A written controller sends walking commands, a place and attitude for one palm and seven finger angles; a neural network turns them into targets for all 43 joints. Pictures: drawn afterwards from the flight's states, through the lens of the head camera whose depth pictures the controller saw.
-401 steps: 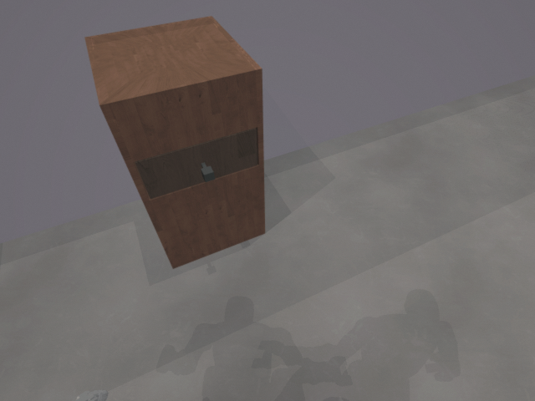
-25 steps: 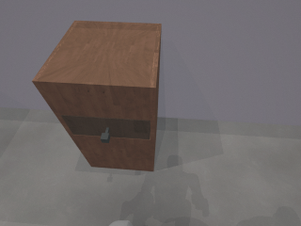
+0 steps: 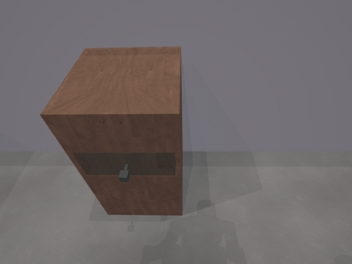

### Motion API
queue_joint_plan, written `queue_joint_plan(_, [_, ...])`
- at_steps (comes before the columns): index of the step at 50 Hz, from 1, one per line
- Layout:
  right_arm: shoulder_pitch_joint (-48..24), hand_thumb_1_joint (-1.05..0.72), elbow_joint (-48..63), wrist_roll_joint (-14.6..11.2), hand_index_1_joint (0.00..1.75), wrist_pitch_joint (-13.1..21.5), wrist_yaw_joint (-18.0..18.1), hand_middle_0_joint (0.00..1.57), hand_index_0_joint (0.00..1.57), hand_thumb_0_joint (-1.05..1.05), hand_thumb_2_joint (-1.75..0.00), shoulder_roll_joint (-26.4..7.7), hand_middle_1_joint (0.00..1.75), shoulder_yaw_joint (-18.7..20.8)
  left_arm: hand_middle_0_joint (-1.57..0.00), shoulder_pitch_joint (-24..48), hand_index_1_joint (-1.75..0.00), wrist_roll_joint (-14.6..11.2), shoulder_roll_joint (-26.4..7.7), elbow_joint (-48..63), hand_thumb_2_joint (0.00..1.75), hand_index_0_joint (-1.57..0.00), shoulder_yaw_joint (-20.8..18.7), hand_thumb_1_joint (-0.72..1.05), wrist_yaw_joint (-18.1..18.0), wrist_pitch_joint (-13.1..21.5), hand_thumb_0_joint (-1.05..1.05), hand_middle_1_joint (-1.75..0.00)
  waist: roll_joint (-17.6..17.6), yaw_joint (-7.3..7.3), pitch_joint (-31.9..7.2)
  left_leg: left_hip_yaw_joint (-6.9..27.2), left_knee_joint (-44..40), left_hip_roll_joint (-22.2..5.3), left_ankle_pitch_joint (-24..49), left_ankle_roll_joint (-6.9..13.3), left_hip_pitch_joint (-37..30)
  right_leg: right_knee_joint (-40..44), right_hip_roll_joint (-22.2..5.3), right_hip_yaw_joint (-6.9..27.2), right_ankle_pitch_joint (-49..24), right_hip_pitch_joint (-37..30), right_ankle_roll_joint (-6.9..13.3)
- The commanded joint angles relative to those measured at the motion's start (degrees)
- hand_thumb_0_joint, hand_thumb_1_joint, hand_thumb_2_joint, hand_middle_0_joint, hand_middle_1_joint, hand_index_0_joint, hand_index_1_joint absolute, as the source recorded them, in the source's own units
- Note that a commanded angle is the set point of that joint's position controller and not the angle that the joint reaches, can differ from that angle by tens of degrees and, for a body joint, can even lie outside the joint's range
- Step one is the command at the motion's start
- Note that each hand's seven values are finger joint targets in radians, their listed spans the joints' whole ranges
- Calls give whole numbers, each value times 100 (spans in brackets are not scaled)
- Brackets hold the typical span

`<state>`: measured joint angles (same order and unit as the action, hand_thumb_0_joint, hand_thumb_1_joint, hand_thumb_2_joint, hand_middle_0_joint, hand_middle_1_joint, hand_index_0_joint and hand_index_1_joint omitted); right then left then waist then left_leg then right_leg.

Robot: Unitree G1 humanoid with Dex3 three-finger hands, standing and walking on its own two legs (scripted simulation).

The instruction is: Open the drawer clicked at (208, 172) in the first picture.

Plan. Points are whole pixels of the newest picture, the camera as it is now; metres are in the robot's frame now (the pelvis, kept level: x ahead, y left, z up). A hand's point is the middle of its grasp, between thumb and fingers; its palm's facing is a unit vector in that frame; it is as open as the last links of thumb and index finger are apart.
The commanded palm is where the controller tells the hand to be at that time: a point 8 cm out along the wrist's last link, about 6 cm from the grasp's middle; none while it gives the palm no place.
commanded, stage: look again from close up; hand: left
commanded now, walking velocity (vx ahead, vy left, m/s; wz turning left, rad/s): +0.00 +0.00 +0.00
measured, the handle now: (125, 172) +0.49 +0.25 -0.24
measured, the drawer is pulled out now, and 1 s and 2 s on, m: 0.00 0.00 0.00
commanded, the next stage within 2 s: shuffle to correct the standing spot in 0.52 s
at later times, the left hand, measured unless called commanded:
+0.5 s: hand out of the picture -0.01 +0.13 -0.16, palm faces +0.02 -0.98 -0.19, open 7.3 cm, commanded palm none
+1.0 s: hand out of the picture +0.00 +0.17 -0.18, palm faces +0.11 -0.97 -0.23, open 7.4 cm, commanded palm none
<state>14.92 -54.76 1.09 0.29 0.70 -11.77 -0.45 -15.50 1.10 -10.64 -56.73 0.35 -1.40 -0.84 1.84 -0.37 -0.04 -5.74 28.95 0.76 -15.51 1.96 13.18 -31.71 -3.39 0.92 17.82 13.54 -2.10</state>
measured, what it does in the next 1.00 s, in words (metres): stands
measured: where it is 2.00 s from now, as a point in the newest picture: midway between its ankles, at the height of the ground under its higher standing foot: outside the picture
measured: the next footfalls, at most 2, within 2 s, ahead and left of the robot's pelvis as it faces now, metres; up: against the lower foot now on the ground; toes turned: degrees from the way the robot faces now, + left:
right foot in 1.26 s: -0.01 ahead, -0.08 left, +0.00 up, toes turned -4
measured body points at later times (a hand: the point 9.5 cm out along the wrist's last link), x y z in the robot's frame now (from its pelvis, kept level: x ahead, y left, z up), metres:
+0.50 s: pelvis +0.00 -0.03 +0.01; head +0.01 -0.05 +0.46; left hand -0.01 +0.18 -0.15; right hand +0.00 -0.25 -0.16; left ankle +0.00 +0.10 -0.73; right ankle -0.01 -0.14 -0.73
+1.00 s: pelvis -0.01 -0.02 +0.00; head +0.01 -0.02 +0.45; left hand -0.01 +0.22 -0.16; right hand +0.03 -0.26 -0.16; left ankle +0.00 +0.09 -0.73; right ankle -0.01 -0.14 -0.73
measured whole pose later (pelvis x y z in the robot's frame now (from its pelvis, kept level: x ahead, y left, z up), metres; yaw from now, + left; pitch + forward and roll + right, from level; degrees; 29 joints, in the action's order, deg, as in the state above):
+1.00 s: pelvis -0.01 -0.02 +0.00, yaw +2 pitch +0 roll +2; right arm 15.4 -58.3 0.9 -1.9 1.0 -10.7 2.1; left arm -15.8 1.6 -9.3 -59.1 -2.9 -2.4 -1.5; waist -2.0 -1.4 2.8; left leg -5.7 29.7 0.3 -14.4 0.6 14.6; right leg -34.9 -3.6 -0.8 19.1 15.5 -0.3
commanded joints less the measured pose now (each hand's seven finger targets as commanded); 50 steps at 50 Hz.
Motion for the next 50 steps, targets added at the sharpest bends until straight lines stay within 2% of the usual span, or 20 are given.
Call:
queue_joint_plan(1, [143,-90,106,1,30,130,25,20,20,0,-90,-575,30,125,-20,-217,-30,-28,-675,103,90,-20,-117,90,-53,122,0,-30,-245,-18,152,722,-804,-654,832,50,-31,601,-188,245,-848,42,346])
queue_joint_plan(13, [430,-90,-492,-25,30,132,75,20,20,0,-90,-408,30,44,-20,-306,-30,-62,-512,-346,90,-20,-74,90,-44,180,0,-30,-98,-5,239,618,-901,-672,927,-41,-206,937,-209,284,-969,-103,404])
queue_joint_plan(14, [471,-90,-541,-33,30,111,72,20,20,0,-90,-345,30,41,-20,-276,-30,-58,-490,-376,90,-20,-71,90,-50,178,0,-30,-218,16,347,628,-921,-677,793,-47,-106,982,-190,268,-871,-119,406])
queue_joint_plan(18, [518,-90,-628,-31,30,116,92,20,20,0,-90,-327,30,41,-20,-385,-30,-64,-403,-482,90,-20,-62,90,-53,200,0,-30,-232,17,268,577,-894,-681,894,-69,-297,1036,-190,319,-970,-64,423])
queue_joint_plan(20, [529,-90,-660,-37,30,100,94,20,20,0,-90,-287,30,37,-20,-422,-30,-60,-362,-504,90,-20,-53,90,-62,204,0,-30,-271,28,382,564,-911,-676,822,-79,-263,1097,-181,356,-924,-14,430])
queue_joint_plan(31, [575,-90,-765,-35,30,89,115,20,20,0,-90,-121,30,49,-20,-618,-30,-52,-205,-601,90,-20,-57,90,-78,249,0,-30,-377,42,411,506,-843,-644,822,-117,-345,1234,-182,422,-963,62,467])
queue_joint_plan(33, [577,-90,-716,-47,30,73,108,20,20,0,-90,-137,30,69,-20,-578,-30,-40,-281,-549,90,-20,-107,90,-100,246,0,-30,-278,20,321,482,-763,-619,981,-135,-264,1127,-277,469,-1304,-66,507])
queue_joint_plan(34, [533,-90,-688,-51,30,36,101,20,20,0,-90,-127,30,83,-20,-555,-30,-34,-343,-521,90,-20,-129,90,-117,234,0,-30,-288,8,410,454,-698,-599,920,-151,-168,1085,-330,505,-1386,-50,532])
queue_joint_plan(36, [514,-90,-580,-51,30,-12,87,20,20,0,-90,-175,30,126,-20,-543,-30,-25,-455,-433,90,-20,-203,90,-141,211,0,-30,-321,-15,341,391,-522,-551,891,-180,-51,970,-478,619,-1547,-57,597])
queue_joint_plan(38, [490,-90,-460,-46,30,-68,77,20,20,0,-90,-182,30,177,-20,-529,-30,-17,-569,-363,90,-20,-278,90,-158,185,0,-30,-475,-25,271,301,-249,-458,715,-210,101,975,-724,845,-1685,-72,721])
queue_joint_plan(40, [446,-90,-353,-37,30,-143,57,20,20,0,-90,-179,30,225,-20,-517,-30,1,-706,-297,90,-20,-345,90,-168,147,0,-30,-781,-32,361,202,128,-333,304,-255,276,1151,-1046,1149,-1633,71,879])
queue_joint_plan(42, [407,-90,-239,-25,30,-169,46,20,20,0,-90,-171,30,274,-20,-485,-30,25,-791,-219,90,-20,-422,90,-181,122,0,-30,-1037,-63,349,192,369,-266,-69,-267,462,1163,-1335,1391,-1923,40,1085])
queue_joint_plan(43, [395,-90,-194,-24,30,-172,41,20,20,0,-90,-177,30,291,-20,-443,-30,39,-836,-184,90,-20,-460,90,-189,117,0,-30,-1170,-73,321,212,429,-262,-237,-271,571,1115,-1442,1425,-2089,-39,1167])
queue_joint_plan(44, [377,-90,-162,-25,30,-181,40,20,20,0,-90,-163,30,307,-20,-430,-30,48,-853,-147,90,-20,-492,90,-204,99,0,-30,-1120,-72,315,209,475,-273,-282,-265,580,1074,-1538,1450,-2145,-14,1229])
queue_joint_plan(46, [436,-90,-119,-23,30,-162,16,20,20,0,-90,-150,30,326,-20,-275,-30,62,-893,-45,90,-20,-534,90,-198,66,0,-30,-1142,-21,253,189,24,-266,-65,-247,307,811,-1398,1186,-2153,161,1114])
queue_joint_plan(47, [498,-90,-119,-23,30,-138,8,20,20,0,-90,-193,30,334,-20,-212,-30,55,-869,14,90,-20,-540,90,-188,50,0,-30,-966,6,151,177,-260,-296,369,-222,27,576,-1196,966,-2125,233,992])
queue_joint_plan(48, [510,-90,-102,-8,30,-128,6,20,20,0,-90,-300,30,353,-20,-205,-30,44,-808,67,90,-20,-538,90,-180,33,0,-30,-694,-8,52,239,-337,-447,973,-160,-246,337,-940,689,-1824,394,856])
queue_joint_plan(49, [526,-90,-74,16,30,-129,1,20,20,0,-90,-443,30,390,-20,-150,-30,43,-683,109,90,-20,-524,90,-175,-15,0,-30,109,14,31,600,-486,-834,1553,-3,-358,-84,-555,225,-1059,617,675])
queue_joint_plan(50, [475,-90,14,52,30,-147,0,20,20,0,-90,-641,30,426,-20,-113,-30,40,-489,177,90,-20,-498,90,-160,-65,0,-30,949,-14,114,1166,-841,-1367,1951,331,-308,-787,-38,-418,242,926,448])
